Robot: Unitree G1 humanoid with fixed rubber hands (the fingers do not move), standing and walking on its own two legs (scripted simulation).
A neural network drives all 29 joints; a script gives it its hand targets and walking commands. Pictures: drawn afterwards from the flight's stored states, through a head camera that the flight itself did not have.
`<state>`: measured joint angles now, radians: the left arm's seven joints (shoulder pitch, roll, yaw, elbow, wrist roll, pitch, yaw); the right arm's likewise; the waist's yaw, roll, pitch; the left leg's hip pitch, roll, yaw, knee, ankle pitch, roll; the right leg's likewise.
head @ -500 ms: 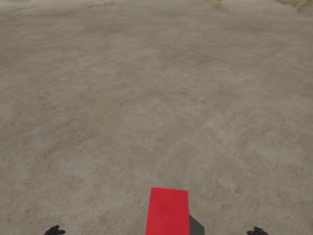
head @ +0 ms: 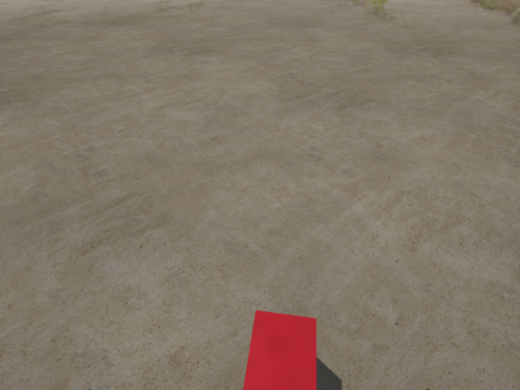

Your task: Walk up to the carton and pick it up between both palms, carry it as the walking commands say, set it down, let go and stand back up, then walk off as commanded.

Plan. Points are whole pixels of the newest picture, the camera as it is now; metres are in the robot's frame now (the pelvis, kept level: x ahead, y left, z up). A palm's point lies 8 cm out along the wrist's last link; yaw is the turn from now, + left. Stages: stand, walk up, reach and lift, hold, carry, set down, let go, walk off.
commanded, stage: stand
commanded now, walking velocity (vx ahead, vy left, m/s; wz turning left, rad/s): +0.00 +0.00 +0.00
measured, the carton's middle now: (280, 370) +0.44 -0.07 -0.65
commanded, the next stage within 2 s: walk off in 1.12 s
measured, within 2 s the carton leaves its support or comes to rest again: neither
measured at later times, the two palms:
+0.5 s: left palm out of the picture +0.06 +0.30 -0.09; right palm out of the picture +0.07 -0.29 -0.10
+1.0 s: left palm out of the picture +0.04 +0.30 -0.10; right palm out of the picture +0.06 -0.30 -0.10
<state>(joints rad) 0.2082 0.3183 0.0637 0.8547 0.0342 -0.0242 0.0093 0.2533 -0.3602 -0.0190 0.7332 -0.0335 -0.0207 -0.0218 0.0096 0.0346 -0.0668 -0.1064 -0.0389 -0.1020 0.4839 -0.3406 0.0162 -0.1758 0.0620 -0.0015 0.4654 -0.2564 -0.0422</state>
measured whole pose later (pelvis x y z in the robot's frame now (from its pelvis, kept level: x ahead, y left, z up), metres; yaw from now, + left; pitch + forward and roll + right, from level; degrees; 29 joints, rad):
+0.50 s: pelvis -0.02 +0.00 +0.01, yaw +0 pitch -3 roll +0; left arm 0.18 0.34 0.05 1.00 0.02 -0.03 0.00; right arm 0.23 -0.37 0.00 0.88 -0.03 -0.03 -0.02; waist 0.01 0.03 -0.03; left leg -0.09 -0.05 -0.09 0.41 -0.27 0.02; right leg -0.16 0.05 0.01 0.40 -0.19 -0.04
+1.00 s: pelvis -0.03 +0.00 +0.01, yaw +0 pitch -3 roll +0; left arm 0.14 0.35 0.03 1.08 0.02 -0.03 0.00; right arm 0.20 -0.38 0.00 0.96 -0.02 -0.03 -0.02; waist 0.02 0.03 -0.01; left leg -0.08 -0.05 -0.09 0.37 -0.23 0.01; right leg -0.16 0.05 0.01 0.36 -0.15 -0.04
